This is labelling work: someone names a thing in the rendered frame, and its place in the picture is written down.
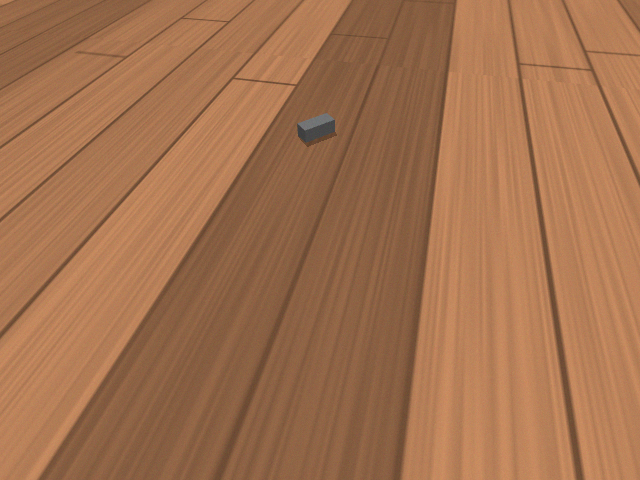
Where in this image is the carton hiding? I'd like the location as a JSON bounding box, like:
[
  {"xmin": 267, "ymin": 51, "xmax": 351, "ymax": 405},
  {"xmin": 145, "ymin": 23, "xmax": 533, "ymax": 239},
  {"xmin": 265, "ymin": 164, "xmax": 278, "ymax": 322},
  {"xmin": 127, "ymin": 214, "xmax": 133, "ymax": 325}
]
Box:
[{"xmin": 297, "ymin": 113, "xmax": 335, "ymax": 143}]

